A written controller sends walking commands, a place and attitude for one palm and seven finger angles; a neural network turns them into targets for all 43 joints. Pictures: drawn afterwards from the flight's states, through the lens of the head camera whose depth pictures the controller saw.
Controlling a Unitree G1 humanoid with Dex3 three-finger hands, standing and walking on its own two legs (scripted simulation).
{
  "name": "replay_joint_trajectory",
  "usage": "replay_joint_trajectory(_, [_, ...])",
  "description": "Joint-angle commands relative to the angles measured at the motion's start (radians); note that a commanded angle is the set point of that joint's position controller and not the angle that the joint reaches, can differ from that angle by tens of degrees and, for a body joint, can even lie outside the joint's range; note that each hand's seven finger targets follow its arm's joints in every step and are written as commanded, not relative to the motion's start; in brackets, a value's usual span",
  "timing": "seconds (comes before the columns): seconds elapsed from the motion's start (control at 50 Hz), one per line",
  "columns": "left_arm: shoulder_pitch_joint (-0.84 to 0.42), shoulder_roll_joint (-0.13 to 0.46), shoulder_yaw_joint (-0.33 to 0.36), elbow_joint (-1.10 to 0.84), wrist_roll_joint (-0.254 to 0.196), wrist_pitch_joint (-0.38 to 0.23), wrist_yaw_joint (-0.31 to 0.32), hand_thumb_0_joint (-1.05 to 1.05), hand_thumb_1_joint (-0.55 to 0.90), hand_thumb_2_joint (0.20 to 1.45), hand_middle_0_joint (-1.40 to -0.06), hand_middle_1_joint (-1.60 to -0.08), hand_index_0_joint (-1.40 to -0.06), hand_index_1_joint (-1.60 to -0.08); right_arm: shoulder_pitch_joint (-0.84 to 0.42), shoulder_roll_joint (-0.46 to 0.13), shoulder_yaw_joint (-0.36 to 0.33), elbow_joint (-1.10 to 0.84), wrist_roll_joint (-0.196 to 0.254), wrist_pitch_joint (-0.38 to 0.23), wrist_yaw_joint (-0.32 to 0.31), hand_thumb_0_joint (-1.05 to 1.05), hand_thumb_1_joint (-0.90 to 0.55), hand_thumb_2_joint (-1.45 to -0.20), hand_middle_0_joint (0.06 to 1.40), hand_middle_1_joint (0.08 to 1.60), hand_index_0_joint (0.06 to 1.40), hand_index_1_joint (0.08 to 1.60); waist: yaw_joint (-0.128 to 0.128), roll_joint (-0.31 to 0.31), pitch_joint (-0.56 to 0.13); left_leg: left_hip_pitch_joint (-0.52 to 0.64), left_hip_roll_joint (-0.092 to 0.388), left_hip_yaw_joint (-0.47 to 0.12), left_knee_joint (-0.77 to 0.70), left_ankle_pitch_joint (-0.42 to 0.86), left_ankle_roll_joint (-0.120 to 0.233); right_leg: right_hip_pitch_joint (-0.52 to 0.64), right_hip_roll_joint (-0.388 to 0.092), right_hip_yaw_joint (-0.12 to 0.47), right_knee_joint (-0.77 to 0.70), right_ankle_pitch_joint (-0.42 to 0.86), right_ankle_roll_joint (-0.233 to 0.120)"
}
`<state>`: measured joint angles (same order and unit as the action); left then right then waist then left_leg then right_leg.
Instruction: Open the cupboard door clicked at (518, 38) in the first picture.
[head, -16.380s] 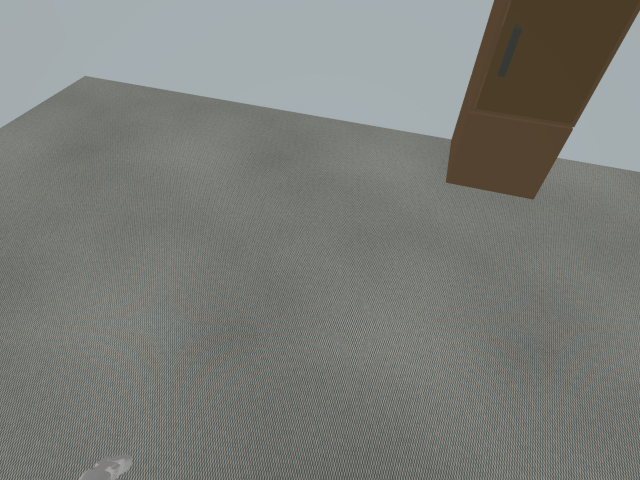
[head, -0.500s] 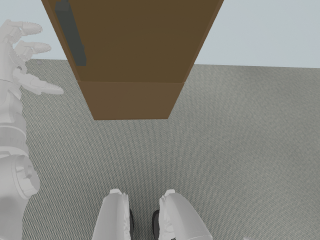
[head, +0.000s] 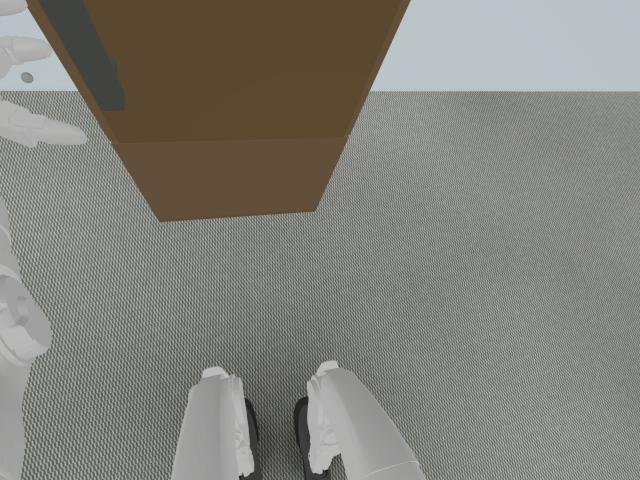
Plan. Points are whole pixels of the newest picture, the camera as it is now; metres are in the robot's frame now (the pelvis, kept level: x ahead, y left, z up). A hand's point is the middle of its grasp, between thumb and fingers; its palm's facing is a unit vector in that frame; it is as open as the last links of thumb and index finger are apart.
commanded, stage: move the hooked fingers beside the handle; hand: left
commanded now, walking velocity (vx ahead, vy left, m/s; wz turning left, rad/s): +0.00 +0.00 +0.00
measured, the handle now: (86, 31) +0.59 +0.20 +0.06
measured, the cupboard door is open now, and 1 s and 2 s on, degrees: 0 0 0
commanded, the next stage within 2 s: slide the fingers in behind the handle in 0.56 s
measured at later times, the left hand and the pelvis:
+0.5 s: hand (20, 81) +0.54 +0.26 +0.05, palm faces +0.07 -1.00 -0.02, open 14.0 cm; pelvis +0.00 +0.00 +0.00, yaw +1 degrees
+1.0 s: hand (44, 74) +0.54 +0.24 +0.05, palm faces +0.07 -1.00 -0.01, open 13.9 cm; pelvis +0.00 +0.00 +0.00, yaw +1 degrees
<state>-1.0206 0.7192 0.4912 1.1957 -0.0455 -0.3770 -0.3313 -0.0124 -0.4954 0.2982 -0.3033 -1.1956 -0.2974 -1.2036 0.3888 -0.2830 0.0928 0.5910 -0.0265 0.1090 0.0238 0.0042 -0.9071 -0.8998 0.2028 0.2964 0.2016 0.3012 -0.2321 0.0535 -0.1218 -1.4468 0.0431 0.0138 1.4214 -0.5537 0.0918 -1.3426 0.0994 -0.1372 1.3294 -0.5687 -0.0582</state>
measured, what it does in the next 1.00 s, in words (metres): stands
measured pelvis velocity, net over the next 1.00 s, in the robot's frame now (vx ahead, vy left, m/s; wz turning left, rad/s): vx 0.00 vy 0.00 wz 0.01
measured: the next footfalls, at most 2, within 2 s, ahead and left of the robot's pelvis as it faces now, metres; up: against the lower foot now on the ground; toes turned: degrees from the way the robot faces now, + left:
none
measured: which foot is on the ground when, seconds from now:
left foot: down 0.00-1.00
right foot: down 0.00-1.00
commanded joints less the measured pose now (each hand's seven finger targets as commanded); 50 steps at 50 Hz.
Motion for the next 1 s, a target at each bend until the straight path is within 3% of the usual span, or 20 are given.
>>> replay_joint_trajectory(0.0, [-0.437,0.302,0.05,-0.343,-0.044,-0.102,0.016,0.0,-0.5,0.3,-0.3,-1.2,-0.3,-1.2,0.197,-0.22,-0.09,-0.022,0.0,-0.014,-0.016,0.0,-0.9,-0.9,0.2,0.3,0.2,0.3,0.019,0.268,-0.701,0.716,0.024,-0.189,-0.146,0.535,-0.054,0.167,-0.015,0.095,-0.142,0.33,0.022])
replay_joint_trajectory(0.04, [-0.416,0.28,0.042,-0.35,-0.044,-0.114,0.02,0.0,-0.5,0.3,-0.3,-1.2,-0.3,-1.2,0.2,-0.217,-0.096,-0.008,0.001,-0.015,-0.013,0.0,-0.9,-0.9,0.2,0.3,0.2,0.3,0.021,0.277,-0.71,0.767,0.027,-0.198,-0.154,0.565,-0.061,0.161,-0.014,0.093,-0.152,0.334,0.021])
replay_joint_trajectory(0.1, [-0.39,0.17,-0.036,-0.272,-0.041,-0.095,0.011,0.0,-0.5,0.3,-0.3,-1.2,-0.3,-1.2,0.204,-0.212,-0.099,0.013,0.001,-0.015,-0.008,0.0,-0.9,-0.9,0.2,0.3,0.2,0.3,-0.009,0.254,-0.617,0.771,0.028,-0.208,-0.167,0.535,-0.059,0.11,-0.016,0.084,-0.172,0.305,0.021])
replay_joint_trajectory(0.18, [-0.314,0.156,-0.058,-0.11,-0.04,-0.036,0.001,0.0,-0.5,0.3,-0.3,-1.2,-0.3,-1.2,0.198,-0.221,-0.089,-0.003,0.006,-0.006,-0.017,0.0,-0.9,-0.9,0.2,0.3,0.2,0.3,-0.021,0.152,-0.48,0.611,0.015,-0.182,-0.168,0.411,-0.044,0.12,-0.016,0.082,-0.186,0.254,0.026])
replay_joint_trajectory(0.2, [-0.335,0.152,-0.061,-0.112,-0.044,-0.042,0.001,0.0,-0.5,0.3,-0.3,-1.2,-0.3,-1.2,0.196,-0.221,-0.087,-0.005,0.005,-0.009,-0.019,0.0,-0.9,-0.9,0.2,0.3,0.2,0.3,-0.022,0.173,-0.476,0.622,0.014,-0.184,-0.167,0.418,-0.045,0.103,-0.018,0.081,-0.18,0.256,0.023])
replay_joint_trajectory(0.26, [-0.382,0.168,-0.057,-0.151,-0.043,-0.074,0.012,0.0,-0.5,0.3,-0.3,-1.2,-0.3,-1.2,0.181,-0.222,-0.088,-0.014,-0.002,-0.013,-0.02,0.0,-0.9,-0.9,0.2,0.3,0.2,0.3,-0.021,0.202,-0.494,0.632,0.016,-0.186,-0.153,0.424,-0.051,0.073,-0.017,0.081,-0.165,0.248,0.02])
replay_joint_trajectory(0.34, [-0.436,0.238,-0.003,-0.245,-0.043,-0.141,0.027,0.0,-0.5,0.3,-0.3,-1.2,-0.3,-1.2,0.172,-0.225,-0.092,-0.016,-0.007,-0.015,-0.016,0.0,-0.9,-0.9,0.2,0.3,0.2,0.3,-0.001,0.256,-0.596,0.707,0.02,-0.197,-0.139,0.497,-0.063,0.082,-0.016,0.084,-0.139,0.273,0.014])
replay_joint_trajectory(0.36, [-0.43,0.223,-0.011,-0.246,-0.041,-0.146,0.03,0.0,-0.5,0.3,-0.3,-1.2,-0.3,-1.2,0.169,-0.221,-0.093,-0.019,-0.007,-0.015,-0.014,0.0,-0.9,-0.9,0.2,0.3,0.2,0.3,0.001,0.265,-0.617,0.715,0.017,-0.195,-0.136,0.507,-0.063,0.093,-0.015,0.088,-0.139,0.281,0.015])
replay_joint_trajectory(0.46, [-0.427,0.255,-0.005,-0.186,-0.017,-0.107,0.031,0.0,-0.5,0.3,-0.3,-1.2,-0.3,-1.2,0.175,-0.227,-0.086,-0.017,-0.002,-0.003,-0.016,0.0,-0.9,-0.9,0.2,0.3,0.2,0.3,-0.01,0.239,-0.59,0.67,0.019,-0.196,-0.134,0.464,-0.057,0.097,-0.016,0.081,-0.136,0.265,0.021])
replay_joint_trajectory(0.52, [-0.422,0.266,0.005,-0.231,-0.021,-0.097,0.023,0.0,-0.5,0.3,-0.3,-1.2,-0.3,-1.2,0.177,-0.229,-0.086,-0.023,-0.002,-0.001,-0.018,0.0,-0.9,-0.9,0.2,0.3,0.2,0.3,0.009,0.28,-0.647,0.729,0.023,-0.207,-0.142,0.496,-0.064,0.095,-0.018,0.079,-0.132,0.275,0.018])
replay_joint_trajectory(0.56, [-0.411,0.253,0.002,-0.248,-0.035,-0.096,0.014,0.0,-0.5,0.3,-0.3,-1.2,-0.3,-1.2,0.172,-0.225,-0.086,-0.024,0.0,-0.003,-0.017,0.0,-0.9,-0.9,0.2,0.3,0.2,0.3,0.011,0.274,-0.665,0.733,0.022,-0.206,-0.145,0.499,-0.063,0.113,-0.015,0.083,-0.139,0.281,0.019])
replay_joint_trajectory(0.6, [-0.424,0.236,-0.006,-0.242,-0.044,-0.097,0.007,0.0,-0.5,0.3,-0.3,-1.2,-0.3,-1.2,0.179,-0.224,-0.086,-0.012,0.0,-0.006,-0.018,0.0,-0.9,-0.9,0.2,0.3,0.2,0.3,-0.007,0.249,-0.64,0.729,0.026,-0.214,-0.145,0.49,-0.06,0.095,-0.014,0.081,-0.141,0.276,0.02])
replay_joint_trajectory(0.64, [-0.406,0.24,0.0,-0.224,-0.047,-0.089,0.003,0.0,-0.5,0.3,-0.3,-1.2,-0.3,-1.2,0.182,-0.227,-0.087,-0.009,0.002,-0.005,-0.02,0.0,-0.9,-0.9,0.2,0.3,0.2,0.3,-0.001,0.226,-0.622,0.708,0.025,-0.213,-0.153,0.46,-0.059,0.102,-0.014,0.078,-0.147,0.258,0.021])
replay_joint_trajectory(0.7, [-0.445,0.112,-0.096,-0.201,-0.047,-0.078,0.004,0.0,-0.5,0.3,-0.3,-1.2,-0.3,-1.2,0.185,-0.218,-0.091,0.005,0.0,-0.013,-0.016,0.0,-0.9,-0.9,0.2,0.3,0.2,0.3,-0.039,0.245,-0.559,0.729,0.028,-0.233,-0.165,0.426,-0.06,0.022,-0.018,0.07,-0.154,0.234,0.021])
replay_joint_trajectory(0.76, [-0.416,0.142,-0.066,-0.173,-0.045,-0.071,0.022,0.0,-0.5,0.3,-0.3,-1.2,-0.3,-1.2,0.195,-0.226,-0.093,0.007,-0.004,-0.013,-0.02,0.0,-0.9,-0.9,0.2,0.3,0.2,0.3,-0.026,0.213,-0.556,0.706,0.027,-0.234,-0.17,0.406,-0.062,0.031,-0.019,0.069,-0.154,0.225,0.019])
replay_joint_trajectory(0.78, [-0.419,0.114,-0.085,-0.155,-0.048,-0.067,0.027,0.0,-0.5,0.3,-0.3,-1.2,-0.3,-1.2,0.191,-0.222,-0.091,0.007,-0.004,-0.015,-0.018,0.0,-0.9,-0.9,0.2,0.3,0.2,0.3,-0.033,0.206,-0.53,0.681,0.023,-0.227,-0.17,0.385,-0.06,0.029,-0.018,0.07,-0.159,0.216,0.02])
replay_joint_trajectory(0.84, [-0.43,0.148,-0.055,-0.171,-0.033,-0.083,0.057,0.0,-0.5,0.3,-0.3,-1.2,-0.3,-1.2,0.195,-0.222,-0.091,0.005,-0.01,-0.016,-0.015,0.0,-0.9,-0.9,0.2,0.3,0.2,0.3,-0.017,0.244,-0.55,0.714,0.027,-0.236,-0.172,0.409,-0.07,0.008,-0.021,0.066,-0.142,0.22,0.015])
replay_joint_trajectory(0.86, [-0.449,0.135,-0.069,-0.186,-0.028,-0.088,0.066,0.0,-0.5,0.3,-0.3,-1.2,-0.3,-1.2,0.195,-0.219,-0.091,0.004,-0.013,-0.018,-0.013,0.0,-0.9,-0.9,0.2,0.3,0.2,0.3,-0.024,0.24,-0.56,0.716,0.026,-0.234,-0.169,0.421,-0.069,0.014,-0.02,0.067,-0.142,0.227,0.017])
replay_joint_trajectory(0.92, [-0.43,0.18,-0.028,-0.218,-0.017,-0.111,0.092,0.0,-0.5,0.3,-0.3,-1.2,-0.3,-1.2,0.195,-0.219,-0.091,-0.007,-0.015,-0.015,-0.005,0.0,-0.9,-0.9,0.2,0.3,0.2,0.3,0.0,0.266,-0.597,0.737,0.027,-0.23,-0.166,0.478,-0.078,0.039,-0.018,0.069,-0.132,0.249,0.013])
replay_joint_trajectory(0.98, [-0.435,0.133,-0.063,-0.234,-0.002,-0.122,0.103,0.0,-0.5,0.3,-0.3,-1.2,-0.3,-1.2,0.191,-0.21,-0.096,-0.006,-0.015,-0.012,0.004,0.0,-0.9,-0.9,0.2,0.3,0.2,0.3,-0.01,0.243,-0.601,0.723,0.024,-0.219,-0.164,0.452,-0.07,0.067,-0.019,0.075,-0.143,0.248,0.018])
